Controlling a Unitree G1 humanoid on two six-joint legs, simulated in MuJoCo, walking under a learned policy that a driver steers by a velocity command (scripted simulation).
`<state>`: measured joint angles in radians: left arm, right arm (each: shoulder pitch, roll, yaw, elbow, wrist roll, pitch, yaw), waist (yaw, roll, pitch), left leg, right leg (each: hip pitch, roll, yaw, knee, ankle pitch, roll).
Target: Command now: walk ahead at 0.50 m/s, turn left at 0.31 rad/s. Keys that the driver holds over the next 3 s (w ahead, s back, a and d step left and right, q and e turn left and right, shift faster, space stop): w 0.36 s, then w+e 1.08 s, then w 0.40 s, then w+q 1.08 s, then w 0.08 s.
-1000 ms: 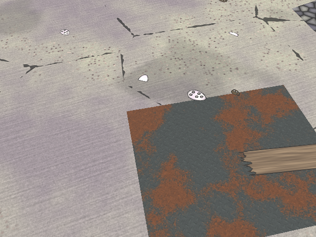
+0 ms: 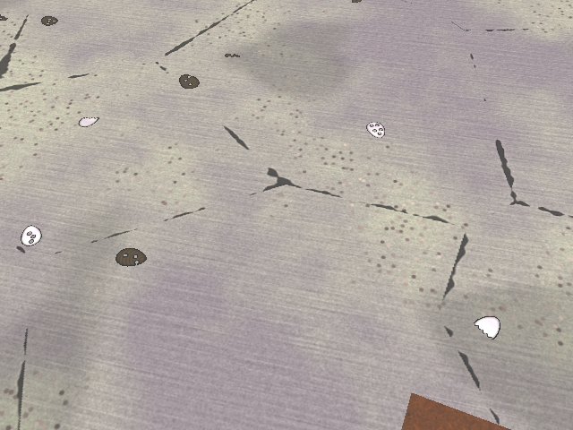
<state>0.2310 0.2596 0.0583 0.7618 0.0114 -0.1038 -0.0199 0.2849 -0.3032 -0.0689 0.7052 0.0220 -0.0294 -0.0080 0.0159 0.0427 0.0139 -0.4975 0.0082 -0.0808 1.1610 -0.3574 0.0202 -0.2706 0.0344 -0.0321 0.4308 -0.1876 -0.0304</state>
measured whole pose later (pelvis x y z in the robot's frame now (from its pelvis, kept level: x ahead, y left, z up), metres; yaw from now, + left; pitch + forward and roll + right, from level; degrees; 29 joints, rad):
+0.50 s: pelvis +0.26 +0.07 +0.00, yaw +1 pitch +1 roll +0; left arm 0.25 0.32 0.05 0.84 -0.03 -0.06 -0.01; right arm 0.25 -0.26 -0.05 0.73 -0.01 -0.07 0.03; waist 0.00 -0.05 0.02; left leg -0.25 -0.03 0.07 0.40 -0.17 0.06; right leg -0.54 -0.09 0.04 1.12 -0.30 -0.01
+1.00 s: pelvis +0.54 +0.00 -0.01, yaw -16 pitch +2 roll +0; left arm 0.21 0.29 0.07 0.72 -0.01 -0.05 -0.03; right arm 0.23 -0.29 -0.05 0.77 0.01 -0.11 0.00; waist 0.00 0.01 0.05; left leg -0.42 0.06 -0.04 1.20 -0.39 -0.01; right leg -0.36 0.10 0.00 0.50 -0.17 -0.10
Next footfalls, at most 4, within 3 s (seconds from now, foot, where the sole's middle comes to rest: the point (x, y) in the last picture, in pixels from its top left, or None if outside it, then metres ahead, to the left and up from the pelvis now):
0.32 left None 0.33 0.16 -0.78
0.86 right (348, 376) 0.62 -0.09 -0.78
1.32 left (300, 264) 0.94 0.03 -0.78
1.82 right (430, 243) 1.02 -0.35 -0.78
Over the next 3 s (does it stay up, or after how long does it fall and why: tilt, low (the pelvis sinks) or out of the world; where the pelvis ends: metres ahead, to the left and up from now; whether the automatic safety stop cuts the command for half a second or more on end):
stays up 1.55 -0.46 0.00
